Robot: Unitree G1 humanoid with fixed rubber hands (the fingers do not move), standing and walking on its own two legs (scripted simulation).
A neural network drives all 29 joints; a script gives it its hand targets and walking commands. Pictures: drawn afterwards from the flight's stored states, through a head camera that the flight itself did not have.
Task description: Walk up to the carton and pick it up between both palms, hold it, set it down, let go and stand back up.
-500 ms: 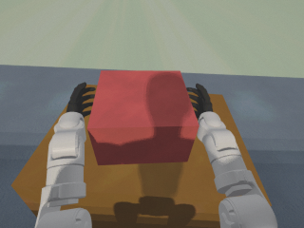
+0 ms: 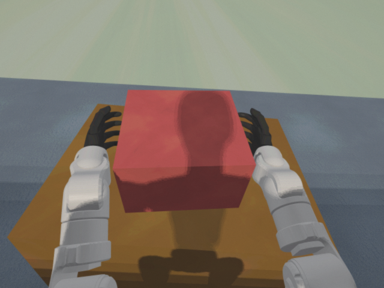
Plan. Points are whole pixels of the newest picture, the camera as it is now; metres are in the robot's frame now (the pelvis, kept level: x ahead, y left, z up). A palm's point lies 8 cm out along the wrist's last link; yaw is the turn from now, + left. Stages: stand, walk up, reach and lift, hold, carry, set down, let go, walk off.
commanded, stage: hold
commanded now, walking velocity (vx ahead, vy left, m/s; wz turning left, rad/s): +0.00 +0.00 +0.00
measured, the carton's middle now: (181, 147) +0.39 +0.00 +0.14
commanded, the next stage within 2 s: none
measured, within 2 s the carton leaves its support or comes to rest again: neither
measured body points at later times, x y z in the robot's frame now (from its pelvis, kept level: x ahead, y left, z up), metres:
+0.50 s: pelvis +0.00 +0.00 +0.00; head -0.05 +0.02 +0.45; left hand +0.36 +0.16 +0.18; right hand +0.37 -0.17 +0.17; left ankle +0.00 +0.12 -0.75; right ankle +0.02 -0.12 -0.75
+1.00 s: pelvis +0.00 +0.00 +0.00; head -0.05 +0.02 +0.45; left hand +0.37 +0.16 +0.18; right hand +0.37 -0.17 +0.17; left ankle +0.00 +0.12 -0.75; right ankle +0.02 -0.12 -0.75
